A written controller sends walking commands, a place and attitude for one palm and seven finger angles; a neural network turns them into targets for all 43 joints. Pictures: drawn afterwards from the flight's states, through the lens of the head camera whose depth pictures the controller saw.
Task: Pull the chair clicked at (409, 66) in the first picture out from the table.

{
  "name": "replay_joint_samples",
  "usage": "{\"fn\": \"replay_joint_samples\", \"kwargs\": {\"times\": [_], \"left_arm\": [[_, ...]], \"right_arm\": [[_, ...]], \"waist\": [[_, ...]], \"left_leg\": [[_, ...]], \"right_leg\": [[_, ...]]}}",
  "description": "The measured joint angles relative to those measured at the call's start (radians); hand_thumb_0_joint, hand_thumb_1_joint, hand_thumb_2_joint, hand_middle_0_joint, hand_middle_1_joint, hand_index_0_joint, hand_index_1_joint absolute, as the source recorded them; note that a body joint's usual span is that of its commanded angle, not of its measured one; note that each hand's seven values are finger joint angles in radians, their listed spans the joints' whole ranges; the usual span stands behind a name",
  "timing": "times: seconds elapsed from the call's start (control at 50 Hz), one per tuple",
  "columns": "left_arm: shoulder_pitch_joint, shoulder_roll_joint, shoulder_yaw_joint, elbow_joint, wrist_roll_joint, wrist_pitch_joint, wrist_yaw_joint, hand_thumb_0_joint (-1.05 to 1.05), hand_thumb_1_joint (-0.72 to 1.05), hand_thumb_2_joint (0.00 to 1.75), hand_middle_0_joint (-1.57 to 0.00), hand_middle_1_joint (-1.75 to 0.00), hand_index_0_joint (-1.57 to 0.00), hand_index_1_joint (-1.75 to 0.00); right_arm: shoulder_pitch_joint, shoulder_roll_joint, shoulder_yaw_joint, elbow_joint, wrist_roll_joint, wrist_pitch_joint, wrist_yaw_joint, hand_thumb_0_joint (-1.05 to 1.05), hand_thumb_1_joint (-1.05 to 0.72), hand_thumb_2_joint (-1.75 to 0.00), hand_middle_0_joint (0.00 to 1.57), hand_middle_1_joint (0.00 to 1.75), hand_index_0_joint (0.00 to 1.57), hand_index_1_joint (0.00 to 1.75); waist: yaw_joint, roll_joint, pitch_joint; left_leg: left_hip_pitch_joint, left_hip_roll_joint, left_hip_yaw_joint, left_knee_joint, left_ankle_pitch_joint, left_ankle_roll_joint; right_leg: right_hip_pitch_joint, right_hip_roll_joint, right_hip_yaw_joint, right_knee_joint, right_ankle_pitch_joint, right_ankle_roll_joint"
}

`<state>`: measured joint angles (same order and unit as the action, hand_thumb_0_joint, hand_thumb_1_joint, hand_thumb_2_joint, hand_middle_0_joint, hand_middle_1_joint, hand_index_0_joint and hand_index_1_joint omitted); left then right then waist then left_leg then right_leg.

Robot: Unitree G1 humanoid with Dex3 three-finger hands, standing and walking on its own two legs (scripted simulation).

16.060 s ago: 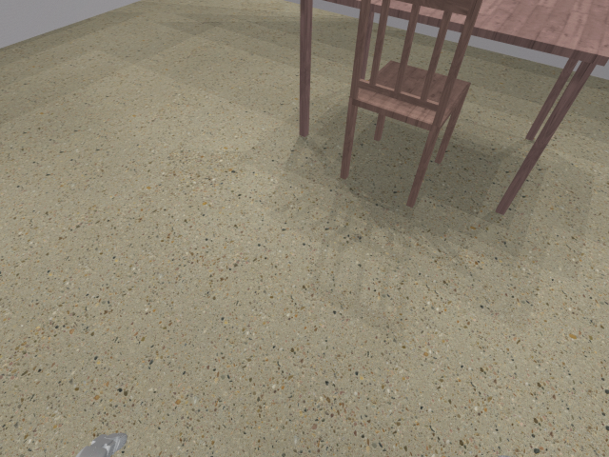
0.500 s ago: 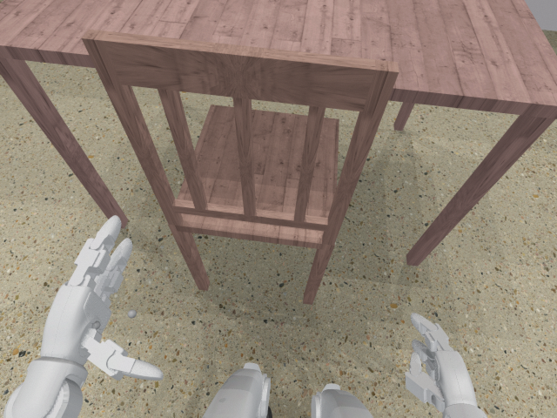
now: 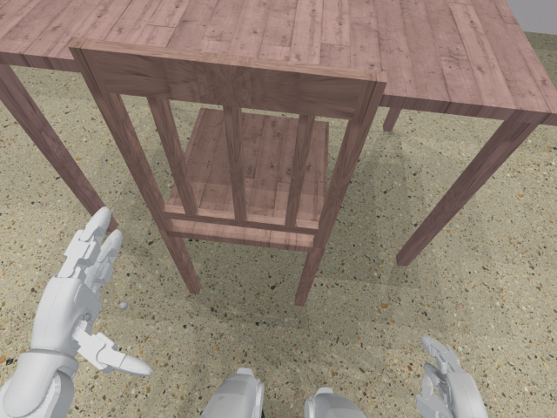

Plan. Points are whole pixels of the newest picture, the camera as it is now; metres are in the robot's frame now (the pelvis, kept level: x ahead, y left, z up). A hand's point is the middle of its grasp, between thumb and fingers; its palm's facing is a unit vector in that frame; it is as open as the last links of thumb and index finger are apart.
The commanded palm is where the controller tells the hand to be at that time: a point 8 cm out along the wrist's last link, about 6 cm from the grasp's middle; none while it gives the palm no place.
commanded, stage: raise the hand toward the chair's back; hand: left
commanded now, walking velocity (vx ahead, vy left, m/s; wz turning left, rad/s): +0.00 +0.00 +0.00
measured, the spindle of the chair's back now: (237, 171) +0.51 +0.11 -0.01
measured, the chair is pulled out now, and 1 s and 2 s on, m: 0.00 0.00 0.00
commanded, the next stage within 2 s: aim the fingers beside a spindle in 0.24 s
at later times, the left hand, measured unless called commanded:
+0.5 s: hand (154, 304) +0.25 +0.18 +0.04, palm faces -0.03 -1.00 -0.04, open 16.9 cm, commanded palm +0.24 +0.23 +0.04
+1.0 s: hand (182, 278) +0.29 +0.15 +0.02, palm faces -0.04 -1.00 -0.04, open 16.9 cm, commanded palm +0.28 +0.20 +0.02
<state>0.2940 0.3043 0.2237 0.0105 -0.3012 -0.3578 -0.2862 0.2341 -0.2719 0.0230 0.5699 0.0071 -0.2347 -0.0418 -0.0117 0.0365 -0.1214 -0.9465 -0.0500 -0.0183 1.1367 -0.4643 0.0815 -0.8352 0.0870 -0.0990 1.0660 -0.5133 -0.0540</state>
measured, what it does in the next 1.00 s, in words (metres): stands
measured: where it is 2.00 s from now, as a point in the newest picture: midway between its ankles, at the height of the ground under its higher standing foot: outside the picture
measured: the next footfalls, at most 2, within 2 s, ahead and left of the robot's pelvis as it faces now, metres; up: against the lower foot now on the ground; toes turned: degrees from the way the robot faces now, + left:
none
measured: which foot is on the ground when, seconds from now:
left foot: down 0.00-1.00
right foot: down 0.00-1.00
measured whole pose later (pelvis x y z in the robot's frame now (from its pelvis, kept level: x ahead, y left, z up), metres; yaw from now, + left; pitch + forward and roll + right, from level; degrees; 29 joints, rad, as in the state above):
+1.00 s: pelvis +0.00 -0.01 -0.02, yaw -1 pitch +19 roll -3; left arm 0.08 0.22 0.12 0.17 -0.22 -0.39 -0.19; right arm 0.20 -0.27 0.02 0.60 0.00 -0.23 -0.03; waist -0.01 0.04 -0.14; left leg -1.05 -0.04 0.00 1.22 -0.49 0.07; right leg -0.96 0.09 -0.09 1.18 -0.55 -0.07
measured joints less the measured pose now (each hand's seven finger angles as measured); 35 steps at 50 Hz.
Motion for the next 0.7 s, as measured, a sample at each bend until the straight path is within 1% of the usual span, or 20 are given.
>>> {"fn": "replay_joint_samples", "kwargs": {"times": [0.06, 0.18, 0.24, 0.34, 0.44, 0.54, 0.62, 0.7], "left_arm": [[-0.010, -0.002, 0.010, 0.015, 0.000, -0.013, 0.004, -0.01, -0.50, 0.30, -0.06, -0.08, -0.06, -0.08], [-0.007, -0.009, -0.008, 0.030, -0.002, 0.021, -0.015, -0.01, -0.50, 0.30, -0.06, -0.08, -0.06, -0.08], [-0.003, -0.011, -0.012, 0.024, -0.004, 0.013, -0.018, -0.01, -0.50, 0.30, -0.06, -0.08, -0.06, -0.08], [-0.025, -0.016, 0.001, 0.039, -0.009, -0.008, -0.016, -0.01, -0.50, 0.30, -0.06, -0.08, -0.06, -0.08], [-0.052, -0.024, -0.012, 0.065, -0.003, 0.010, -0.022, -0.01, -0.50, 0.30, -0.06, -0.08, -0.06, -0.08], [-0.090, -0.035, -0.038, 0.083, 0.012, 0.004, -0.014, -0.01, -0.50, 0.30, -0.06, -0.08, -0.06, -0.08], [-0.125, -0.037, -0.030, 0.103, 0.020, -0.009, 0.003, -0.01, -0.50, 0.30, -0.06, -0.08, -0.06, -0.08], [-0.148, -0.040, -0.027, 0.122, 0.027, -0.006, 0.018, -0.01, -0.50, 0.30, -0.06, -0.08, -0.06, -0.08]], "right_arm": [[-0.007, -0.002, -0.001, 0.001, 0.001, 0.004, 0.004, 0.01, -0.90, -0.90, 0.20, 0.30, 0.21, 0.30], [-0.018, 0.003, 0.002, -0.002, 0.008, 0.004, 0.000, 0.01, -0.90, -0.90, 0.20, 0.30, 0.21, 0.30], [-0.024, 0.010, 0.006, 0.000, 0.007, 0.000, -0.002, 0.01, -0.90, -0.90, 0.20, 0.30, 0.21, 0.30], [-0.036, 0.014, 0.011, 0.005, 0.008, -0.003, -0.002, 0.01, -0.90, -0.90, 0.20, 0.30, 0.21, 0.30], [-0.038, 0.009, 0.012, 0.005, 0.014, -0.009, -0.007, 0.01, -0.90, -0.90, 0.20, 0.30, 0.21, 0.30], [-0.039, 0.005, 0.011, 0.014, 0.010, -0.019, -0.011, 0.01, -0.90, -0.90, 0.20, 0.30, 0.21, 0.30], [-0.037, 0.008, 0.010, 0.023, 0.006, -0.015, -0.007, 0.01, -0.90, -0.90, 0.20, 0.30, 0.21, 0.30], [-0.029, 0.006, 0.007, 0.024, 0.007, -0.007, -0.002, 0.01, -0.90, -0.90, 0.20, 0.30, 0.21, 0.30]], "waist": [[0.002, 0.001, -0.004], [0.009, 0.009, -0.006], [0.012, 0.006, -0.008], [0.016, 0.004, -0.009], [0.019, 0.011, -0.005], [0.016, 0.010, -0.004], [0.011, 0.002, -0.009], [0.007, 0.004, -0.012]], "left_leg": [[-0.009, 0.001, 0.000, 0.007, -0.003, -0.002], [-0.010, 0.004, -0.002, 0.010, -0.005, -0.008], [-0.006, 0.006, -0.002, 0.008, -0.005, -0.013], [-0.013, 0.009, -0.004, 0.017, -0.008, -0.020], [-0.022, 0.010, -0.006, 0.025, -0.009, -0.023], [-0.038, 0.011, -0.002, 0.034, -0.010, -0.024], [-0.054, 0.014, 0.006, 0.043, -0.013, -0.024], [-0.062, 0.013, 0.010, 0.048, -0.016, -0.022]], "right_leg": [[-0.011, 0.001, -0.001, 0.011, -0.005, -0.004], [-0.014, 0.004, -0.003, 0.017, -0.009, -0.012], [-0.012, 0.006, -0.003, 0.018, -0.009, -0.016], [-0.021, 0.009, -0.005, 0.030, -0.013, -0.023], [-0.030, 0.009, -0.008, 0.039, -0.015, -0.026], [-0.050, 0.010, -0.006, 0.054, -0.018, -0.028], [-0.070, 0.011, 0.001, 0.068, -0.022, -0.028], [-0.080, 0.010, 0.005, 0.076, -0.025, -0.026]]}}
